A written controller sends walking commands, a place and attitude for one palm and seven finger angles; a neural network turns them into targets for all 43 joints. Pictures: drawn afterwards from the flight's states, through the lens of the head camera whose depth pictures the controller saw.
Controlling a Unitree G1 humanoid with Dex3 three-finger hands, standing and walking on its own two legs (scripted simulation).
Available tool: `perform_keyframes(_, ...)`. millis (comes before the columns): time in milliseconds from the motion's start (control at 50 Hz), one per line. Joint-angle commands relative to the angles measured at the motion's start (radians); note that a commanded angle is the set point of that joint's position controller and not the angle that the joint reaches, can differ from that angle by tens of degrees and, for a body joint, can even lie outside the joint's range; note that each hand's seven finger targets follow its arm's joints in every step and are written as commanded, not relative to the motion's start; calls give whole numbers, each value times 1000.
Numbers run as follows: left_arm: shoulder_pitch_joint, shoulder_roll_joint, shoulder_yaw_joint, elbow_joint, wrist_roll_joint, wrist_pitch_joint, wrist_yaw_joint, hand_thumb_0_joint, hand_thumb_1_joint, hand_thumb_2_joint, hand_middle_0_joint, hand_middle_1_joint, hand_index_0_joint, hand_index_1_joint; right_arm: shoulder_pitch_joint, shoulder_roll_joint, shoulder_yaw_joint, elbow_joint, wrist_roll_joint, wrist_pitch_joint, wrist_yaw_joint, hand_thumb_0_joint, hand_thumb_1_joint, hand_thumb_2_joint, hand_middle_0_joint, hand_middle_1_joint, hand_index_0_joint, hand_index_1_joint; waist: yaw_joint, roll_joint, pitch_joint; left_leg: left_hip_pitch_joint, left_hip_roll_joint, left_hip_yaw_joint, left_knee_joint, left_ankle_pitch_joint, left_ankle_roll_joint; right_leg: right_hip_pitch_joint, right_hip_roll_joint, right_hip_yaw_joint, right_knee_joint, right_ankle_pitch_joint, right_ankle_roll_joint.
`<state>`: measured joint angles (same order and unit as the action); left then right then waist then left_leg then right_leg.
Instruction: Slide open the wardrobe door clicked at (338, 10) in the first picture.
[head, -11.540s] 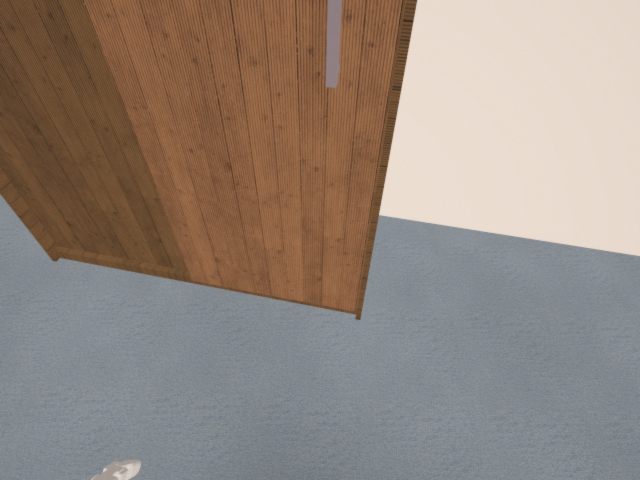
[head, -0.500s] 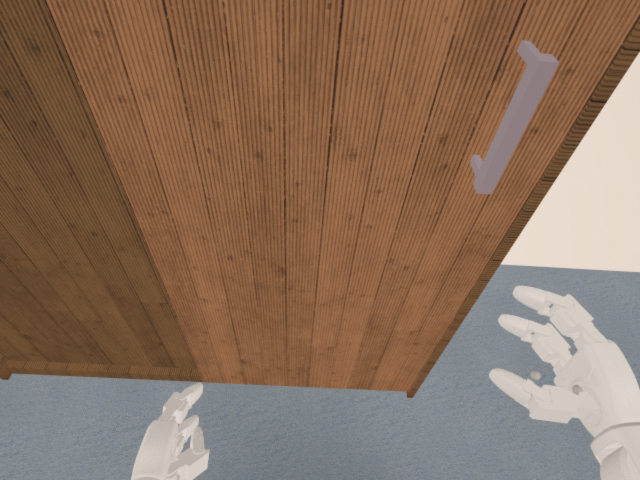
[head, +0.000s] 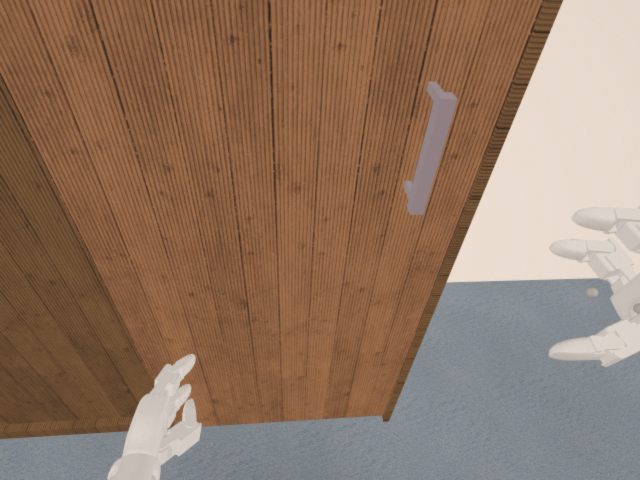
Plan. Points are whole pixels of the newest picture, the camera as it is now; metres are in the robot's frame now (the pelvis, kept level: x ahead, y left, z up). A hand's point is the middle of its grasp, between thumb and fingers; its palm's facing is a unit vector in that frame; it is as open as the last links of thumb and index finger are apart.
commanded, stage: raise the hand with hooked fingers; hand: right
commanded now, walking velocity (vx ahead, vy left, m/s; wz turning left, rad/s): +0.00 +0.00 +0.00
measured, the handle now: (424, 151) +0.48 -0.14 +0.22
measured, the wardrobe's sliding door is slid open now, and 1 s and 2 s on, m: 0.00 0.00 0.00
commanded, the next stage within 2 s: move the hooked fingers beside the handle in 0.82 s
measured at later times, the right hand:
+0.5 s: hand (598, 249) +0.28 -0.27 +0.23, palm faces +0.01 +0.99 -0.15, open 14.0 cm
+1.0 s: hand (588, 230) +0.29 -0.25 +0.25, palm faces +0.02 +0.99 -0.14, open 14.0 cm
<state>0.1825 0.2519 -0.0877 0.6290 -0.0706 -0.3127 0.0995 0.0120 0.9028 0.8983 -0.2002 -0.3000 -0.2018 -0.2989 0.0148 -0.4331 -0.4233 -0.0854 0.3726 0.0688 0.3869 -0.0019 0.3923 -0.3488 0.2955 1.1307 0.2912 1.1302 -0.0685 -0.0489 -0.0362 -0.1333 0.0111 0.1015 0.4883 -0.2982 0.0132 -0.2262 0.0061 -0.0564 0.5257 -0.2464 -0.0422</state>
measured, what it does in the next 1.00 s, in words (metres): stands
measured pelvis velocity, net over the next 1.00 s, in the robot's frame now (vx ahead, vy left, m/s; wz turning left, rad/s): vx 0.01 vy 0.02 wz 0.01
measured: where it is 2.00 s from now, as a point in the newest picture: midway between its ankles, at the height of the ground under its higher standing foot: outside the picture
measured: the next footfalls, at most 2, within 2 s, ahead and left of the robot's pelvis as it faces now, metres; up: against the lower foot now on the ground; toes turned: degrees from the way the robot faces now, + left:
none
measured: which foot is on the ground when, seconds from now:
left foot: down 0.00-1.00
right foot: down 0.00-1.00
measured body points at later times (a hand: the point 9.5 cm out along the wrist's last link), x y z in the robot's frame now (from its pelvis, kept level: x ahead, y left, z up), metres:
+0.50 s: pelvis -0.01 +0.01 +0.00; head -0.03 +0.04 +0.45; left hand +0.19 +0.24 -0.07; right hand +0.27 -0.32 +0.24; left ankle -0.02 +0.11 -0.74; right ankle +0.03 -0.09 -0.74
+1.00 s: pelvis +0.01 +0.02 +0.00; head -0.02 +0.05 +0.45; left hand +0.22 +0.24 -0.06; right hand +0.28 -0.30 +0.25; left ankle -0.02 +0.11 -0.74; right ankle +0.03 -0.09 -0.74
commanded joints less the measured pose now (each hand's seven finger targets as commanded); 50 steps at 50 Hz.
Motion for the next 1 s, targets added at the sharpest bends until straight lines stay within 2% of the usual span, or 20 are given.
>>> perform_keyframes(0,-117,145,50,-146,-22,0,10,0,900,900,-200,-300,-200,-300,-279,-222,-47,-48,-17,105,35,0,500,-300,300,1200,300,1200,23,15,-1,-129,-19,-28,-100,138,5,95,-30,121,-135,82,18)
perform_keyframes(60,-147,137,39,-171,-23,21,10,0,900,900,-200,-300,-200,-300,-404,-304,-87,-114,-23,146,46,0,500,-300,300,1200,300,1200,14,-19,-96,-93,-13,-39,-110,136,12,152,-19,124,-135,92,17)
perform_keyframes(120,-173,116,26,-198,-15,17,13,0,900,900,-200,-300,-200,-300,-522,-392,-160,-270,-17,101,45,0,500,-300,300,1200,300,1200,5,-78,-242,-44,-18,-39,-106,165,18,254,-13,130,-126,154,16)
perform_keyframes(160,-174,113,18,-187,-11,20,13,0,900,900,-200,-300,-200,-300,-525,-428,-204,-267,-3,76,40,0,500,-300,300,1200,300,1200,3,-81,-248,-23,-21,-42,-122,171,20,255,-13,123,-128,161,15)
perform_keyframes(200,-170,117,15,-166,-13,21,15,0,900,900,-200,-300,-200,-300,-539,-422,-209,-171,2,82,49,0,500,-300,300,1200,300,1200,7,-93,-187,-42,-22,-37,-132,155,21,237,-15,128,-142,134,16)
perform_keyframes(240,-164,130,22,-139,-18,30,11,0,900,900,-200,-300,-200,-300,-508,-426,-213,-10,-1,127,63,0,500,-300,300,1200,300,1200,0,-46,-106,-58,-15,-44,-156,141,22,184,-17,124,-147,108,13)
perform_keyframes(280,-159,148,25,-126,-30,41,10,0,900,900,-200,-300,-200,-300,-561,-408,-159,107,-22,193,81,0,500,-300,300,1200,300,1200,19,-37,-3,-118,-6,-44,-162,99,14,130,-17,122,-158,54,13)
perform_keyframes(340,-166,152,34,-148,-38,46,1,0,900,900,-200,-300,-200,-300,-531,-332,-63,183,-43,244,103,0,500,-300,300,1200,300,1200,23,-14,0,-131,7,-65,-155,94,17,116,-20,121,-141,48,15)
perform_keyframes(380,-164,160,40,-170,-44,54,-7,0,900,900,-200,-300,-200,-300,-519,-335,-51,131,-39,260,130,0,500,-300,300,1200,300,1200,22,9,-89,-110,8,-62,-130,134,11,146,-13,116,-120,85,10)
perform_keyframes(440,-189,145,31,-205,-41,53,-14,0,900,900,-200,-300,-200,-300,-530,-409,-122,-37,-11,223,152,0,500,-300,300,1200,300,1200,7,40,-219,-49,7,-77,-113,185,6,187,-7,109,-84,142,4)
perform_keyframes(460,-195,150,36,-212,-34,49,-13,0,900,900,-200,-300,-200,-300,-549,-472,-192,-103,-1,194,144,0,500,-300,300,1200,300,1200,-3,21,-264,-23,9,-87,-106,210,6,196,-1,109,-75,163,1)
perform_keyframes(500,-197,138,35,-215,-26,39,-11,0,900,900,-200,-300,-200,-300,-556,-517,-267,-186,16,137,115,0,500,-300,300,1200,300,1200,-13,-4,-295,7,6,-81,-100,246,8,217,0,102,-74,196,-2)
perform_keyframes(540,-187,134,35,-199,-16,35,-13,0,900,900,-200,-300,-200,-300,-516,-559,-331,-198,19,106,74,0,500,-300,300,1200,300,1200,-29,-47,-260,8,2,-73,-109,254,13,203,-7,95,-79,214,2)
perform_keyframes(600,-169,135,39,-168,-23,36,-9,0,900,900,-200,-300,-200,-300,-519,-461,-268,-61,4,138,40,0,500,-300,300,1200,300,1200,1,-108,-100,-76,5,-61,-122,233,13,165,-15,87,-98,172,8)
perform_keyframes(660,-157,156,47,-151,-34,49,-7,0,900,900,-200,-300,-200,-300,-533,-402,-177,72,-20,221,47,0,500,-300,300,1200,300,1200,17,-75,-19,-123,17,-83,-139,203,-2,126,-18,87,-97,128,8)
perform_keyframes(740,-157,156,47,-178,-43,54,-2,0,900,900,-200,-300,-200,-300,-551,-340,-60,56,-40,256,96,0,500,-300,300,1200,300,1200,35,16,-82,-120,25,-112,-124,213,-25,148,-21,95,-66,128,0)
perform_keyframes(800,-178,148,45,-209,-37,49,2,0,900,900,-200,-300,-200,-300,-587,-434,-151,-129,-25,202,112,0,500,-300,300,1200,300,1200,17,-6,-262,-41,18,-94,-87,294,-18,221,-4,93,-51,197,-6)
perform_keyframes(860,-181,137,39,-204,-24,42,0,0,900,900,-200,-300,-200,-300,-521,-504,-277,-174,17,136,97,0,500,-300,300,1200,300,1200,-7,13,-301,17,13,-87,-78,392,-16,221,-2,92,-44,260,-6)
perform_keyframes(940,-162,140,45,-166,-26,47,-10,0,900,900,-200,-300,-200,-300,-441,-471,-291,-6,18,158,69,0,500,-300,300,1200,300,1200,-14,5,-153,-51,15,-79,-99,365,-19,162,-12,86,-55,230,0)
perform_keyframes(980,-168,143,45,-166,-32,50,-10,0,900,900,-200,-300,-200,-300,-484,-411,-217,33,0,206,63,0,500,-300,300,1200,300,1200,3,-58,-81,-104,17,-68,-97,320,-8,148,-13,88,-72,202,5)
